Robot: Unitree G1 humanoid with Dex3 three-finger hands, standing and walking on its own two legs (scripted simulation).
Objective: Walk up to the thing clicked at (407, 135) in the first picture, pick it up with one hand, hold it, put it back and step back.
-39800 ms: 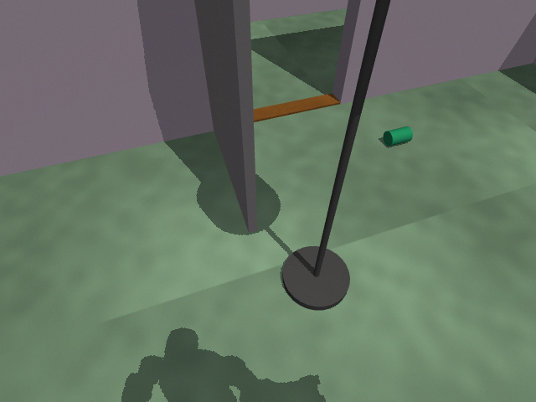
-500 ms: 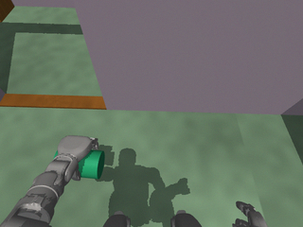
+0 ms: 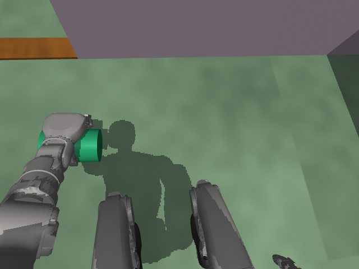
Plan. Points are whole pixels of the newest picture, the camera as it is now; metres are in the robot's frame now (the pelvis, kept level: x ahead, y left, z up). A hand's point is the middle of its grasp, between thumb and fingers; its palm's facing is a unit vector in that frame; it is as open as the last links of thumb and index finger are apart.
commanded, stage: crouch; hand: left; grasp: from above
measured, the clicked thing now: (73, 145) +0.43 +0.22 -0.18
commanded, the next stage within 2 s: lower in 1.16 s
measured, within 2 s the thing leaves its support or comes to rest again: neither
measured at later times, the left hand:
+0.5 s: hand (86, 144) +0.46 +0.21 -0.27, palm faces -0.46 +0.03 -0.89, open 10.9 cm
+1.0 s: hand (91, 144) +0.48 +0.21 -0.32, palm faces -0.47 +0.03 -0.88, open 10.9 cm
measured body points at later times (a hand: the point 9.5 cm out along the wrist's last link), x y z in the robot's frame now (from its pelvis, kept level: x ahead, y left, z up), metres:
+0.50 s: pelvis +0.00 -0.01 -0.11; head +0.23 +0.03 +0.27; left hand +0.48 +0.21 -0.22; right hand +0.05 -0.29 -0.23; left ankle +0.08 +0.12 -0.49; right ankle +0.08 -0.15 -0.49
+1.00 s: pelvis -0.02 -0.01 -0.17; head +0.22 +0.03 +0.21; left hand +0.50 +0.21 -0.27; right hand +0.00 -0.28 -0.27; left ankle +0.08 +0.12 -0.49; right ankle +0.08 -0.15 -0.49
